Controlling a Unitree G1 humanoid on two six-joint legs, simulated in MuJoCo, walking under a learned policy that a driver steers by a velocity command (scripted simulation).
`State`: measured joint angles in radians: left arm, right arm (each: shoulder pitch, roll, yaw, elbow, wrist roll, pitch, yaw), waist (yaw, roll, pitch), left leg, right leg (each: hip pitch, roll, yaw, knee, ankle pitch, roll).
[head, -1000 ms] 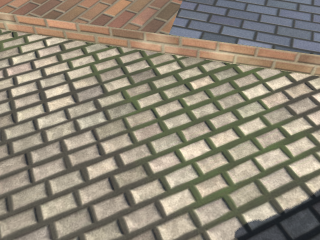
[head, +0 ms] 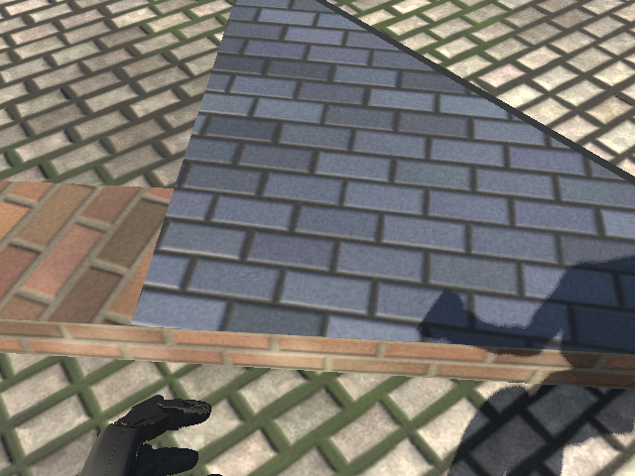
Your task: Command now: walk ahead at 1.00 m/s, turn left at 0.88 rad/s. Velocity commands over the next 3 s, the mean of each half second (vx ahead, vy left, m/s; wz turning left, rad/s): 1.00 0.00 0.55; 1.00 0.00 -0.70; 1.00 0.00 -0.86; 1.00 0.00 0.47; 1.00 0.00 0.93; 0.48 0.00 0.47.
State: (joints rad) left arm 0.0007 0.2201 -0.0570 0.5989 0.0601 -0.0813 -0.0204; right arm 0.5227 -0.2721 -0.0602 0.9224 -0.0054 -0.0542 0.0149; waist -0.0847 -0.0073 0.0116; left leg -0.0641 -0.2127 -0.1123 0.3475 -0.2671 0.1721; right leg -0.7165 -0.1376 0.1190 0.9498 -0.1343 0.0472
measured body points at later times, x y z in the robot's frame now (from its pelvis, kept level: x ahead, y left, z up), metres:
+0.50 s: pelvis +0.46 -0.02 +0.00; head +0.49 +0.00 +0.45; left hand +0.27 +0.22 -0.12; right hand +0.80 -0.12 -0.03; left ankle +0.57 +0.13 -0.71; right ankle +0.36 -0.19 -0.74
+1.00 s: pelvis +0.90 +0.01 +0.04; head +0.90 +0.03 +0.49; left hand +1.15 +0.21 -0.03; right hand +0.88 -0.24 -0.09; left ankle +0.67 +0.16 -0.54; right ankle +0.95 -0.02 -0.59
